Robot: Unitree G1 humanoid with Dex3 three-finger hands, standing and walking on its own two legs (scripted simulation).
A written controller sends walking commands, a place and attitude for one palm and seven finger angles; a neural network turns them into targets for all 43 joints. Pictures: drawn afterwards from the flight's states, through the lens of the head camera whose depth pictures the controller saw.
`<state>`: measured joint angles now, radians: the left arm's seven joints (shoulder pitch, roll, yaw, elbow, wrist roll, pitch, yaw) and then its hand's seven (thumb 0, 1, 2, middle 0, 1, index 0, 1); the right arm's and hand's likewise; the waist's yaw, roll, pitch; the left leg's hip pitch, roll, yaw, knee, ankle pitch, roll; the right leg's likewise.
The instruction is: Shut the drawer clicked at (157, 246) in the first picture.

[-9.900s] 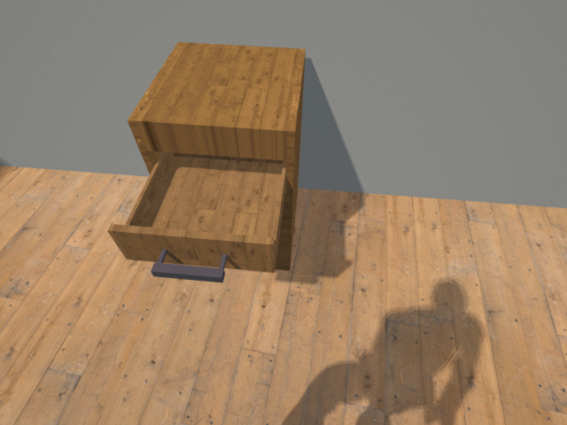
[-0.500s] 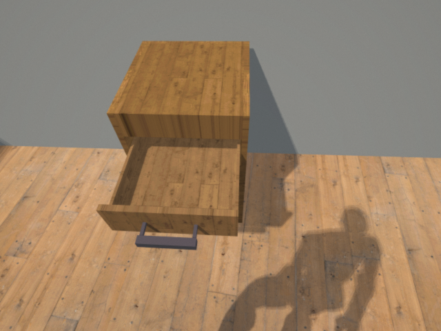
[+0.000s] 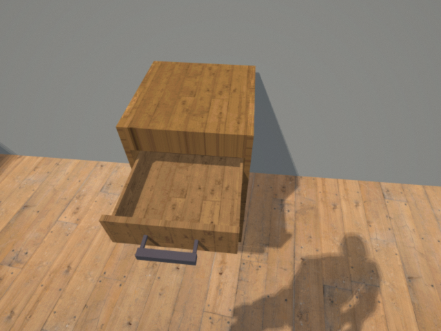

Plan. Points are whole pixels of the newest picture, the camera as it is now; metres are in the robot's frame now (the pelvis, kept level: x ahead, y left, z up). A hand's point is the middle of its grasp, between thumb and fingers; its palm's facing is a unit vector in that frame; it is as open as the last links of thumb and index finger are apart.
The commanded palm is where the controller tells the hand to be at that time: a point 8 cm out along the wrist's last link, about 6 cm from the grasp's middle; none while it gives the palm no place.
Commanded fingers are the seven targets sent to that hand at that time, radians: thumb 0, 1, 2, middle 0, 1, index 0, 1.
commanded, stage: shuffle to correct the standing spot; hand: left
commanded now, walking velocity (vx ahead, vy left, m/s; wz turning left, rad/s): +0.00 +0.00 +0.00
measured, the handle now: (168, 248) +0.37 +0.17 -0.23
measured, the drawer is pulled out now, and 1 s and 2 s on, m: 0.28 0.28 0.28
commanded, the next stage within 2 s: come to a stop and stand still in 0.24 s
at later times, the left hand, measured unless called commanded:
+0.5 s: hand out of the picture +0.00 +0.16 -0.18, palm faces +0.02 -0.98 -0.19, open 7.4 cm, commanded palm none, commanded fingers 0.00 0.90 0.90 -0.20 -0.30 -0.20 -0.30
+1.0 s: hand out of the picture -0.02 +0.17 -0.17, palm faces +0.04 -0.98 -0.21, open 7.4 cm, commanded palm none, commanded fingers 0.00 0.90 0.90 -0.20 -0.30 -0.20 -0.30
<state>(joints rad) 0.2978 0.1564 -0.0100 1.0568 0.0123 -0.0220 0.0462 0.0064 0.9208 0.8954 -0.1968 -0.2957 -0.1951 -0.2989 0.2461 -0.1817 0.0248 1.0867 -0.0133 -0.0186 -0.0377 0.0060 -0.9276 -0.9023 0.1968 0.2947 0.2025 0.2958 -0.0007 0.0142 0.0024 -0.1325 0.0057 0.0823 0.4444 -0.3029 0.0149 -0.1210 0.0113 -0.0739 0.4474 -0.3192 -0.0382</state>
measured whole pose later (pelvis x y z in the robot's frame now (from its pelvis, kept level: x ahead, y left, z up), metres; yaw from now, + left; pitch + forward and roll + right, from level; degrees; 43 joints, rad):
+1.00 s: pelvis -0.03 -0.01 +0.00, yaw +0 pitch -2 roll +1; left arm 0.30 0.16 -0.01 1.06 0.01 -0.01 0.04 0.00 0.91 0.90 -0.20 -0.30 -0.19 -0.30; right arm 0.25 -0.17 0.02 1.12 -0.01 -0.01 -0.03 0.01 -0.92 -0.90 0.20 0.29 0.20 0.30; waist 0.01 -0.01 0.03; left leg -0.12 0.01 0.07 0.38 -0.23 0.01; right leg -0.11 0.02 -0.08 0.39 -0.26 -0.05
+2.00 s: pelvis -0.03 +0.05 +0.00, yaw +0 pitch +0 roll +0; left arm 0.29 0.15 -0.01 1.06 0.02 0.00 0.04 0.00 0.92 0.90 -0.19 -0.30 -0.19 -0.30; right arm 0.30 -0.16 0.03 1.08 -0.01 -0.03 -0.03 0.01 -0.92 -0.90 0.20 0.29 0.20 0.30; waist 0.00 0.00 0.04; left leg -0.18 -0.05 0.11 0.44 -0.27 0.09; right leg -0.18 -0.05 -0.05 0.46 -0.28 0.03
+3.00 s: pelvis -0.07 +0.00 -0.13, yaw +3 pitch +22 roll -1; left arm 0.40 0.18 0.11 0.00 -0.23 -0.49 -0.21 0.02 0.90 0.90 -0.98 -1.15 -0.98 -1.15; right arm 0.25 -0.23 -0.03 0.59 0.03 -0.17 -0.02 0.02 -0.90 -0.90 0.20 0.30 0.21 0.30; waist -0.02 0.03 -0.18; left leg -1.14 0.00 0.02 1.33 -0.57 0.04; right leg -1.12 0.02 -0.13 1.29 -0.55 -0.08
